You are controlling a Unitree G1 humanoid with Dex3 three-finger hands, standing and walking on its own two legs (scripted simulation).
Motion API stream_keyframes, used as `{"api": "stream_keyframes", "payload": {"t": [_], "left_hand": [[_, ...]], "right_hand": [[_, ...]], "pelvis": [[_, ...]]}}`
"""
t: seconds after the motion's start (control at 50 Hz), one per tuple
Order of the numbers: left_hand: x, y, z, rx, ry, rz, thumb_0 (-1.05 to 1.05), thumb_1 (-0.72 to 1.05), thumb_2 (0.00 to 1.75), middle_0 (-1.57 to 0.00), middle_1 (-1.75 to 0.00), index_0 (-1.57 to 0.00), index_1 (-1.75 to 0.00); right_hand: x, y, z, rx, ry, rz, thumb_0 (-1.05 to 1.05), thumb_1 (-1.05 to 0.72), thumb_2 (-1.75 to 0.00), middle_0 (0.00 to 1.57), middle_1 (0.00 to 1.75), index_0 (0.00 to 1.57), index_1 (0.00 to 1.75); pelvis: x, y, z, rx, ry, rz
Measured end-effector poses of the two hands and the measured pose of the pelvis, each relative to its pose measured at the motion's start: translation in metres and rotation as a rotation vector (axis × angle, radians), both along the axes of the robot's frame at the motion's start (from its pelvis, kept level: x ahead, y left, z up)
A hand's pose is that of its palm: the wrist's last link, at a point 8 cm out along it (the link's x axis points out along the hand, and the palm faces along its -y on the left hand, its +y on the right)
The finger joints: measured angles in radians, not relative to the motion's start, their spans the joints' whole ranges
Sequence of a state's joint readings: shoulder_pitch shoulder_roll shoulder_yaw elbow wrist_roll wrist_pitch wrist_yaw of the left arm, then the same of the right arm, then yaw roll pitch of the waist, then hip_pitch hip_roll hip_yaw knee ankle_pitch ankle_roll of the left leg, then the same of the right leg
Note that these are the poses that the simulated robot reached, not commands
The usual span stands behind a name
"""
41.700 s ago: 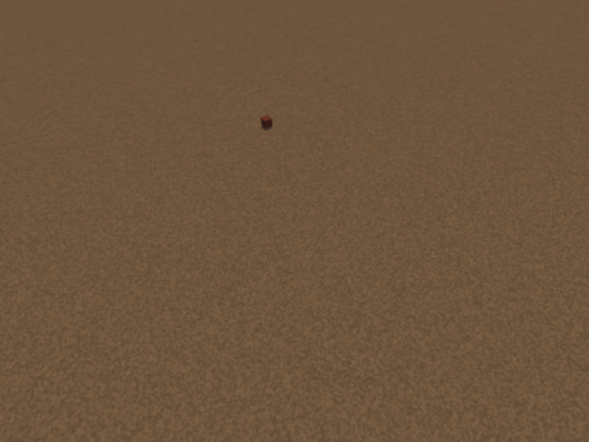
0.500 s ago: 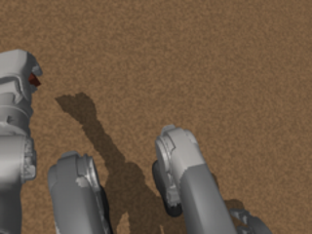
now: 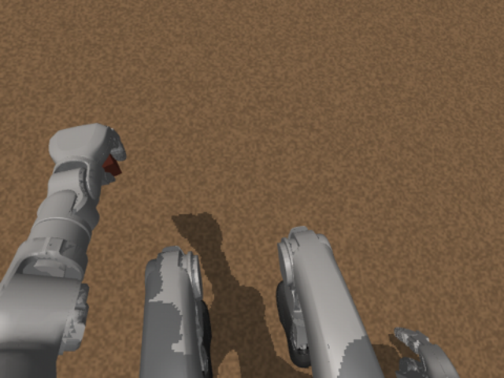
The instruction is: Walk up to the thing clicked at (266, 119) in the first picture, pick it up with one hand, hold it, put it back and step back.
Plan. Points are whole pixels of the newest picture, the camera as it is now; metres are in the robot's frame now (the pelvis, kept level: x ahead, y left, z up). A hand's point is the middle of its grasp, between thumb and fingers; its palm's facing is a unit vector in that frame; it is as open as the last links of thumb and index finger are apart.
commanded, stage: lift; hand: left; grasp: from above
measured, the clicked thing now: (100, 163) +0.49 +0.24 -0.14
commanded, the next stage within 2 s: hold in 1.06 s
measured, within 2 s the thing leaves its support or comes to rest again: neither
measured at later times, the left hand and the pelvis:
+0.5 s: hand (19, 158) +0.40 +0.23 +0.10, palm faces -0.43 -0.11 -0.89, open 6.0 cm; pelvis +0.03 +0.00 +0.18, yaw +2 degrees
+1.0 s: hand out of the picture +0.40 +0.22 +0.21, palm faces -0.44 -0.12 -0.89, open 6.3 cm; pelvis +0.08 +0.00 +0.29, yaw +2 degrees
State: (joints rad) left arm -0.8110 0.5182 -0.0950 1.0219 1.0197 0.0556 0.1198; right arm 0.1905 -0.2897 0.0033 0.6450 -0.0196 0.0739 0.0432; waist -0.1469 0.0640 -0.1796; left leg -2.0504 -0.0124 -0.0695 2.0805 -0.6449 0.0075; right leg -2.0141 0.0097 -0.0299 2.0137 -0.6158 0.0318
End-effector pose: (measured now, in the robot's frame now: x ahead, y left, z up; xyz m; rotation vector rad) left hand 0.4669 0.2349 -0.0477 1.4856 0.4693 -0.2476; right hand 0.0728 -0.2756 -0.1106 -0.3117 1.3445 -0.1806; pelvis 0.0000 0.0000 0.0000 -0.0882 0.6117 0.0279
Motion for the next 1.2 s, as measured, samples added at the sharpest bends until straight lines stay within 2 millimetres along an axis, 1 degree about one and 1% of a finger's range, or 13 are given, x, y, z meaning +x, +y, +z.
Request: {"api": "stream_keyframes", "payload": {"t": [0.12, 0.24, 0.42, 0.52, 0.6, 0.72, 0.84, 1.02, 1.2], "left_hand": [[-0.018, 0.000, 0.047, -0.001, -0.014, 0.005, -0.09, 0.48, 0.22, -0.83, -0.33, -1.02, -0.35], [-0.034, 0.000, 0.097, -0.003, -0.008, 0.020, -0.09, 0.48, 0.20, -0.85, -0.31, -1.04, -0.33], [-0.061, -0.003, 0.173, -0.010, -0.002, 0.040, -0.10, 0.47, 0.19, -0.88, -0.28, -1.05, -0.31], [-0.066, -0.002, 0.211, -0.008, -0.002, 0.047, -0.09, 0.46, 0.19, -0.89, -0.27, -1.05, -0.30], [-0.067, -0.003, 0.236, -0.009, 0.000, 0.055, -0.09, 0.46, 0.19, -0.90, -0.27, -1.05, -0.29], [-0.067, -0.007, 0.264, -0.011, 0.010, 0.047, -0.09, 0.46, 0.19, -0.90, -0.26, -1.05, -0.28], [-0.064, -0.010, 0.286, -0.013, 0.008, 0.056, -0.09, 0.46, 0.19, -0.90, -0.26, -1.05, -0.29], [-0.060, -0.007, 0.316, -0.012, 0.005, 0.059, -0.08, 0.45, 0.21, -0.90, -0.26, -1.04, -0.28], [-0.062, -0.007, 0.339, -0.013, -0.006, 0.034, -0.07, 0.44, 0.22, -0.90, -0.27, -1.03, -0.29]], "right_hand": [[0.023, 0.007, 0.033, 0.014, -0.074, -0.003, 0.00, -0.90, -0.90, 0.20, 0.30, 0.21, 0.30], [0.038, 0.014, 0.075, 0.029, -0.133, -0.027, 0.00, -0.90, -0.90, 0.20, 0.30, 0.21, 0.30], [0.050, 0.020, 0.147, 0.044, -0.191, -0.063, 0.00, -0.90, -0.90, 0.20, 0.30, 0.21, 0.30], [0.054, 0.020, 0.184, 0.039, -0.218, -0.076, 0.00, -0.90, -0.90, 0.20, 0.30, 0.21, 0.30], [0.058, 0.018, 0.210, 0.031, -0.235, -0.085, 0.00, -0.90, -0.90, 0.20, 0.30, 0.21, 0.30], [0.066, 0.015, 0.242, 0.022, -0.249, -0.091, 0.00, -0.90, -0.90, 0.20, 0.30, 0.21, 0.30], [0.073, 0.014, 0.264, 0.028, -0.244, -0.088, 0.00, -0.90, -0.90, 0.20, 0.30, 0.21, 0.30], [0.083, 0.015, 0.288, 0.047, -0.239, -0.089, 0.00, -0.90, -0.90, 0.20, 0.30, 0.21, 0.30], [0.099, 0.015, 0.303, 0.060, -0.266, -0.087, 0.00, -0.90, -0.89, 0.20, 0.30, 0.21, 0.30]], "pelvis": [[0.002, 0.000, 0.037, 0.013, -0.030, 0.005], [0.007, 0.000, 0.082, 0.024, -0.073, 0.008], [0.021, -0.001, 0.155, 0.044, -0.162, 0.008], [0.030, -0.002, 0.191, 0.051, -0.215, 0.008], [0.039, -0.002, 0.215, 0.054, -0.251, 0.008], [0.053, -0.001, 0.246, 0.059, -0.293, 0.007], [0.064, -0.001, 0.269, 0.066, -0.333, 0.007], [0.077, -0.002, 0.294, 0.075, -0.383, 0.007], [0.087, -0.001, 0.310, 0.079, -0.423, 0.005]]}}
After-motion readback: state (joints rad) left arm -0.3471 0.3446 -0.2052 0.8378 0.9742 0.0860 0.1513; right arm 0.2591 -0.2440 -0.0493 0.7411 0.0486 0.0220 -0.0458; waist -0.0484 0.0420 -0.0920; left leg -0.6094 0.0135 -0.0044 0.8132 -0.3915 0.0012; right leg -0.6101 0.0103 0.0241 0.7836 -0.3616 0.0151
